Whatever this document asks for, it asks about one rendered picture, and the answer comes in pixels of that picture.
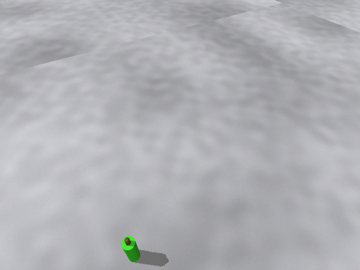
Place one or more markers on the bottle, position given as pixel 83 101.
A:
pixel 130 247

